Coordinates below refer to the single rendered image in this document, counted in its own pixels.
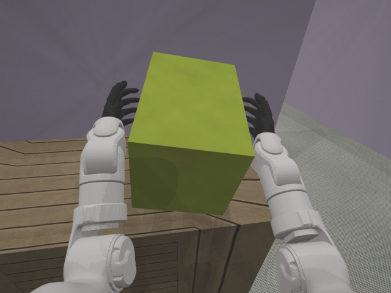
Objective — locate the right robot hand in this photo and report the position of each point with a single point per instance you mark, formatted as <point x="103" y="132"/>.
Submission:
<point x="263" y="115"/>

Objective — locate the left robot upper arm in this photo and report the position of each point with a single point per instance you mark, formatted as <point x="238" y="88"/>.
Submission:
<point x="96" y="264"/>

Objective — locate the carton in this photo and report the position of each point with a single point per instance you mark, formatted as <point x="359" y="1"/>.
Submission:
<point x="189" y="146"/>

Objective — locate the right robot forearm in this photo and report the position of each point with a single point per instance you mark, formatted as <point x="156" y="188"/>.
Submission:
<point x="293" y="218"/>

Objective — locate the pedestal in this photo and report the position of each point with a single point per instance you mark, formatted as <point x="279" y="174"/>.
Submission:
<point x="175" y="252"/>

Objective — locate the left robot hand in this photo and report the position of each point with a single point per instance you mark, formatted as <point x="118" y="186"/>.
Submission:
<point x="114" y="104"/>

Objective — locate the right robot upper arm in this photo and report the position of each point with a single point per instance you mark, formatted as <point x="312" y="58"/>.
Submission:
<point x="313" y="267"/>

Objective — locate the left robot forearm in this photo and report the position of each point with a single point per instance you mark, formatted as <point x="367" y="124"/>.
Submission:
<point x="101" y="180"/>

